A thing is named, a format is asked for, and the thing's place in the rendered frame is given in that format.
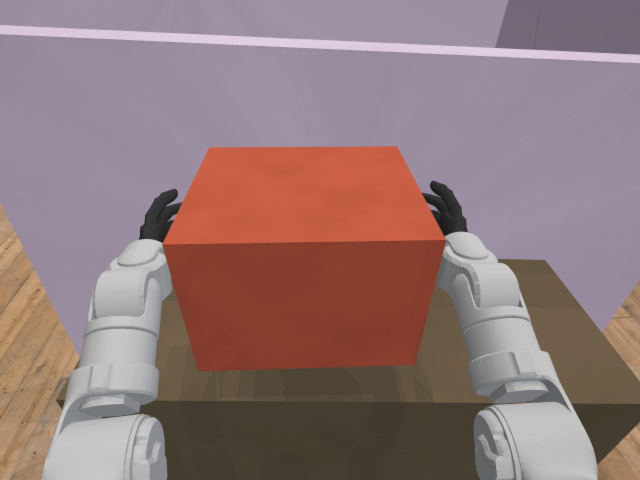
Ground robot left forearm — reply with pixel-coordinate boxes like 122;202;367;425
41;239;172;480

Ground right robot hand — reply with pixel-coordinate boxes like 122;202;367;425
422;181;468;237

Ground pedestal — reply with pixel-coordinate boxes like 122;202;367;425
56;259;640;480

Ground robot right upper arm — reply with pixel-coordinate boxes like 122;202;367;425
474;402;597;480

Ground robot left upper arm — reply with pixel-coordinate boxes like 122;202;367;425
44;414;167;480

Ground carton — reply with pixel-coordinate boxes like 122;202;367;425
162;146;446;371

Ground left robot hand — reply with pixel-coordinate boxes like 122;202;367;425
139;189;183;243

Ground robot right forearm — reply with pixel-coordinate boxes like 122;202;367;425
437;232;598;480

